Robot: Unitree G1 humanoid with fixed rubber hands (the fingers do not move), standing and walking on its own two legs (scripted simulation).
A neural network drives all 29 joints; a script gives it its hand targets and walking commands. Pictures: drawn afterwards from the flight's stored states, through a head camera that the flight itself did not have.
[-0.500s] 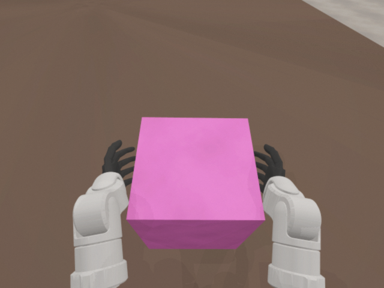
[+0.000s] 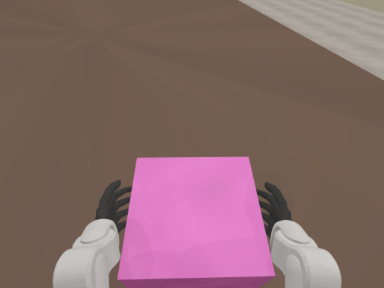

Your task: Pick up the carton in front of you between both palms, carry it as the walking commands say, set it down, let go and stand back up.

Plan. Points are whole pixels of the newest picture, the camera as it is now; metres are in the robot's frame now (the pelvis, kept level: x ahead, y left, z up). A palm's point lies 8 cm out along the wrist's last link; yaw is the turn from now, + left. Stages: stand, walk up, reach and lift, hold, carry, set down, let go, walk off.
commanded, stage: carry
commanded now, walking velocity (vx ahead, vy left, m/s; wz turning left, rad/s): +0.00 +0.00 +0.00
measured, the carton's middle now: (193, 234) +0.24 +0.00 +0.04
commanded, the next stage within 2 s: none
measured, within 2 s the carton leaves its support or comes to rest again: neither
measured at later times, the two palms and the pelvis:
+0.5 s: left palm (129, 156) +0.38 +0.15 +0.12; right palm (264, 162) +0.37 -0.15 +0.12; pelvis +0.15 -0.01 +0.02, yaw +0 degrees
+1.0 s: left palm (136, 156) +0.39 +0.13 +0.11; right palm (268, 160) +0.38 -0.17 +0.11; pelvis +0.17 -0.02 +0.02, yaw +0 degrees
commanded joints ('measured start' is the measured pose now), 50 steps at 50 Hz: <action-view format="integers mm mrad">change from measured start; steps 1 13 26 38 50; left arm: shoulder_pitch -295 -317 -329 -308 -301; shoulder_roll -526 -721 -642 -660 -636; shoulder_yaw -534 -565 -517 -537 -548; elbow -123 -55 -5 -49 -24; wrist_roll -177 -112 -154 -145 -132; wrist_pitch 26 -33 2 -18 -10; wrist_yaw -5 -43 -26 -31 -47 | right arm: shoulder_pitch -279 -362 -345 -334 -321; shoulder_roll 540 697 631 647 629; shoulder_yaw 466 540 493 520 520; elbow -65 -76 -36 -70 -37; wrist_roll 165 185 132 153 135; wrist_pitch -1 -60 -14 -35 -27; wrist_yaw -5 75 13 30 46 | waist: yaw -29 -13 -11 -8 -9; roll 299 144 0 31 32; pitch -310 -171 -167 -173 -92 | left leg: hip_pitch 760 209 301 299 271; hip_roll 409 228 138 138 141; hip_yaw -580 -174 -135 -141 -156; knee -132 -278 8 19 -51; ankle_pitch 599 -323 161 166 -2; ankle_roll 165 -1 -77 -79 -73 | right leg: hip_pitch -559 -257 -266 -240 -276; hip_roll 98 -8 -111 -98 -91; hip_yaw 34 -7 76 65 77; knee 619 -45 -52 -29 -96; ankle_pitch -52 286 741 709 508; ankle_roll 28 -5 -36 -48 -53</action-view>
